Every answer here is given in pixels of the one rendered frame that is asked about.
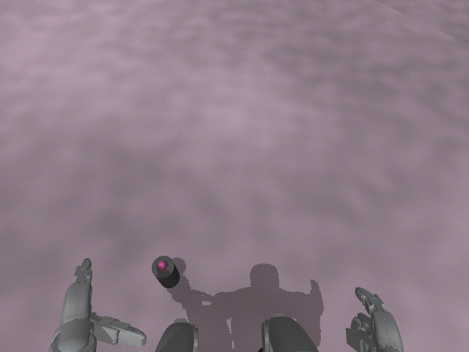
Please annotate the right robot hand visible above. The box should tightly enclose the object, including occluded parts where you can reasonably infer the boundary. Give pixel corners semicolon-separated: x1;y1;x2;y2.
346;287;404;352

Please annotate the left robot arm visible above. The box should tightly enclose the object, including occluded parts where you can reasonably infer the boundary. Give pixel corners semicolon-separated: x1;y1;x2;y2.
48;319;97;352

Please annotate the bottle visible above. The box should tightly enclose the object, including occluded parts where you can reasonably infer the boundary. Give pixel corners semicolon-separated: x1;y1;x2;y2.
152;256;180;288

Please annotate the left robot hand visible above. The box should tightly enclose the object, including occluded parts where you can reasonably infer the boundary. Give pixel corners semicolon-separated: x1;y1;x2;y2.
60;258;147;347

